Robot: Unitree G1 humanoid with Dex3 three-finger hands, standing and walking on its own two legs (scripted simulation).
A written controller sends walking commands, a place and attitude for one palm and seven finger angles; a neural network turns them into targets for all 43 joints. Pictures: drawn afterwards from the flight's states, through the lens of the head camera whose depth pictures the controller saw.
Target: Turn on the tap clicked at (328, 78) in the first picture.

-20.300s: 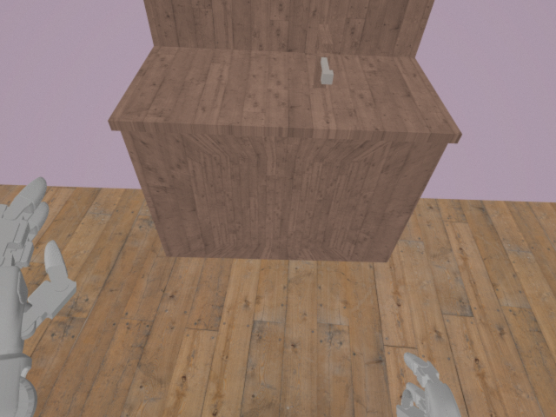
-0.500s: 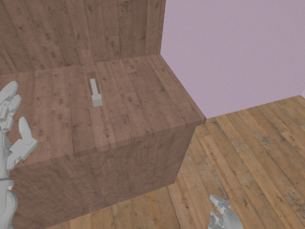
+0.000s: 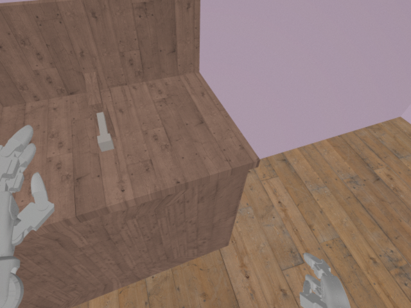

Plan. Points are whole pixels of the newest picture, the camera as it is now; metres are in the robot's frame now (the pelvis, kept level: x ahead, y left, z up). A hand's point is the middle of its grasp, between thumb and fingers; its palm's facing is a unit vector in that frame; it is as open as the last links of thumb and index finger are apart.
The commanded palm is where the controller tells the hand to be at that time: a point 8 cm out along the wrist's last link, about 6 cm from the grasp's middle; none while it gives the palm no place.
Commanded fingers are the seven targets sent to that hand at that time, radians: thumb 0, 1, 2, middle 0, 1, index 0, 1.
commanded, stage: come to a stop and stand still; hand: left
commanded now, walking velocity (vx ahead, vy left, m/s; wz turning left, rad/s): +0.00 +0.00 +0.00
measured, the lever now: (105, 142) +0.43 +0.27 +0.06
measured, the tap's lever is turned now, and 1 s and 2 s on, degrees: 0 0 0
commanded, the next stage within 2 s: look again from close up in 1.00 s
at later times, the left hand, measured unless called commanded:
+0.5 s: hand (26, 193) +0.22 +0.28 +0.17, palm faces +0.45 -0.81 -0.36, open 7.4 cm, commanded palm +0.15 +0.28 +0.17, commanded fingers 0.00 0.90 0.90 -0.20 -0.30 -0.20 -0.30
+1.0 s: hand (29, 202) +0.22 +0.28 +0.16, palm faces +0.39 -0.86 -0.31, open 7.4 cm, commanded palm +0.16 +0.31 +0.17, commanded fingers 0.00 0.90 0.90 -0.20 -0.30 -0.20 -0.30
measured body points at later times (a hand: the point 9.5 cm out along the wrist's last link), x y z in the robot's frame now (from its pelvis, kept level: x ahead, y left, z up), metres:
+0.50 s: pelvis -0.02 +0.00 +0.00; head +0.01 +0.02 +0.45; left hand +0.19 +0.32 +0.19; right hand +0.16 -0.22 -0.08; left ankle -0.01 +0.09 -0.74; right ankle +0.04 -0.11 -0.74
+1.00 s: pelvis +0.00 +0.03 +0.00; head +0.01 +0.06 +0.45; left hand +0.19 +0.32 +0.18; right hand +0.20 -0.18 -0.06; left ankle -0.01 +0.09 -0.74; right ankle +0.04 -0.11 -0.74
